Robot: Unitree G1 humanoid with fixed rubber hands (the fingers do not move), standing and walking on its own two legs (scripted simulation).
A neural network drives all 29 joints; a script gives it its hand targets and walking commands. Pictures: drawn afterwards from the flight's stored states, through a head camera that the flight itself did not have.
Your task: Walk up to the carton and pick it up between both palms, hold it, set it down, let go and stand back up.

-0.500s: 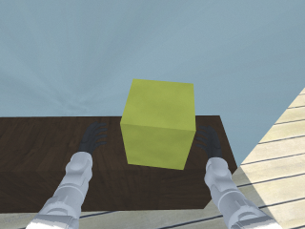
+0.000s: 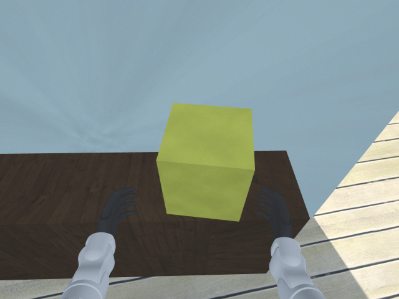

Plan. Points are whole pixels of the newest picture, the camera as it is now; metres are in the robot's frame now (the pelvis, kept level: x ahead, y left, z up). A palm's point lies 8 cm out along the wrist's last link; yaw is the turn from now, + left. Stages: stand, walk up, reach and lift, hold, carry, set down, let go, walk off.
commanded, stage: set down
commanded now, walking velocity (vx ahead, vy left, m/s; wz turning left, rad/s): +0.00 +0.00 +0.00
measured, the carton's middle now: (207, 163) +0.48 +0.00 -0.06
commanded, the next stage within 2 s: let go in 1.20 s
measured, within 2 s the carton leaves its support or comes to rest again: neither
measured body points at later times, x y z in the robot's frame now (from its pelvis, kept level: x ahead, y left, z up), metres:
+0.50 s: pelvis +0.03 +0.00 +0.00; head +0.05 +0.00 +0.45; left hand +0.26 +0.22 -0.06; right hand +0.25 -0.19 -0.06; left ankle +0.03 +0.12 -0.74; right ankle +0.00 -0.15 -0.74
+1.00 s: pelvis +0.04 -0.02 +0.01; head +0.05 -0.01 +0.46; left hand +0.22 +0.21 -0.07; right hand +0.21 -0.22 -0.07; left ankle +0.03 +0.12 -0.74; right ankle +0.00 -0.15 -0.74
